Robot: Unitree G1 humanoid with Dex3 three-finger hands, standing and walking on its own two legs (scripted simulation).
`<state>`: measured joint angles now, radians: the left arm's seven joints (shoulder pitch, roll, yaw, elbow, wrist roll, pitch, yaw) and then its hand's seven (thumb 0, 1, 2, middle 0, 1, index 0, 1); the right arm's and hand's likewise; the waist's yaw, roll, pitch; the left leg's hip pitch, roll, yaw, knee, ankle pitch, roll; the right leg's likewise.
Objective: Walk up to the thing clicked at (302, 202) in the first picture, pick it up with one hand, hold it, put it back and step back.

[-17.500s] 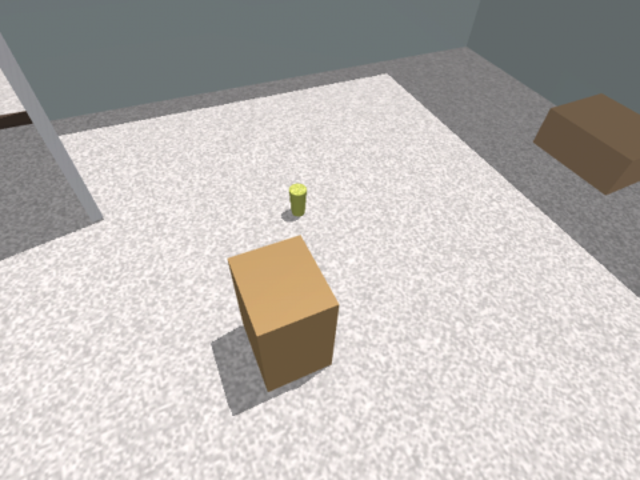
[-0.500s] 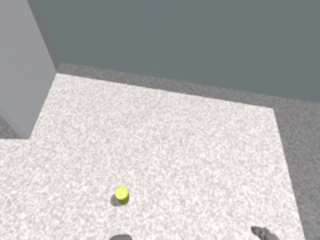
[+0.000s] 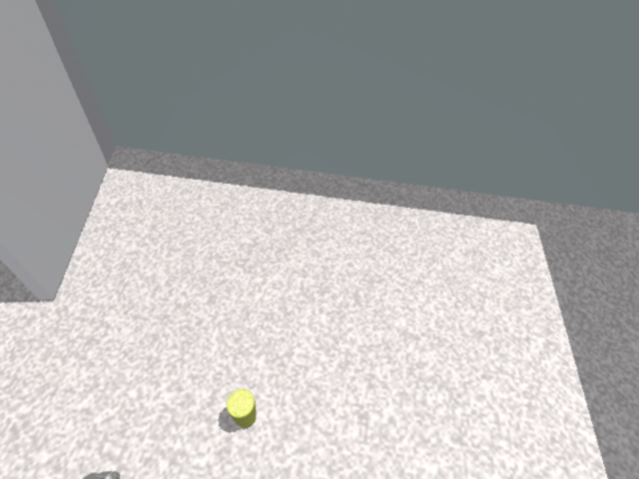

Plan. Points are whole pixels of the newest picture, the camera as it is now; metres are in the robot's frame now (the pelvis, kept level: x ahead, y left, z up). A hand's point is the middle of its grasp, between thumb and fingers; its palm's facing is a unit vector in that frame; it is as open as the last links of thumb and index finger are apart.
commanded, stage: walk up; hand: left
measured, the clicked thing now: (243, 410) +0.41 +0.20 -0.71
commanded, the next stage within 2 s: none
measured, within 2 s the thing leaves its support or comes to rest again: neither
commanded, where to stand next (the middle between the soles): +0.08 +0.00 m, yaw +0 degrees
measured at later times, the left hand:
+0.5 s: hand out of the picture +0.08 +0.26 -0.16, palm faces -0.02 -0.94 -0.33, open 7.4 cm
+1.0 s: hand out of the picture +0.07 +0.28 -0.17, palm faces -0.02 -0.92 -0.39, open 7.4 cm
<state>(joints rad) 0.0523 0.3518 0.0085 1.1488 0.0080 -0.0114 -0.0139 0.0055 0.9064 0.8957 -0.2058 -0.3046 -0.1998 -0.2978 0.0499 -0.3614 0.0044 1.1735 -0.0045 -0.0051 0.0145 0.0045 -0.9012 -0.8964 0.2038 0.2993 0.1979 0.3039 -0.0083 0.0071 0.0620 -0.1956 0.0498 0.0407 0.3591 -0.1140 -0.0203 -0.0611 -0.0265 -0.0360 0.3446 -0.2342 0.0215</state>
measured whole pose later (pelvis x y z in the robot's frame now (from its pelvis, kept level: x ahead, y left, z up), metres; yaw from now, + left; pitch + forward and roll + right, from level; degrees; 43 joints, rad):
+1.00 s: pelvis +0.09 +0.00 -0.02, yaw +0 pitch -2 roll -1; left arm 0.32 0.39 0.05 0.99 0.02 -0.02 0.00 0.01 0.90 0.90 -0.21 -0.31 -0.20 -0.30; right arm 0.17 -0.41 -0.06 0.99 -0.02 0.01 0.04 0.01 -0.90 -0.90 0.20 0.30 0.20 0.30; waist 0.03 0.02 0.15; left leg -0.41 0.02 0.02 0.61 -0.21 0.03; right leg 0.01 -0.02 -0.03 0.46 -0.43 0.01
